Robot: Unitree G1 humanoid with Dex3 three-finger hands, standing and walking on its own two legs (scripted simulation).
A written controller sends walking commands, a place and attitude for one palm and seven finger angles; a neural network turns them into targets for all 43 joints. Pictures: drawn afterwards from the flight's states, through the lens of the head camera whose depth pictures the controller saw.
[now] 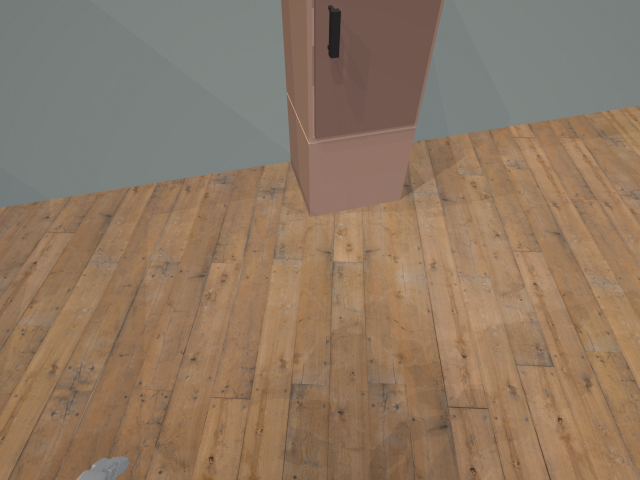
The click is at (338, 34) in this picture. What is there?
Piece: cupboard door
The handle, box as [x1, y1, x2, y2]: [328, 5, 340, 57]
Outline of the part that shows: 328,5 330,11 328,54 330,57 338,57 340,11 337,8 335,9 331,5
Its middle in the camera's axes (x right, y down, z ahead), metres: +0.03 -0.60 +1.13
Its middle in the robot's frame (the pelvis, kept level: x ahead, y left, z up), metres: +1.26 +0.03 +0.03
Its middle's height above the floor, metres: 0.80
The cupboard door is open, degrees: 0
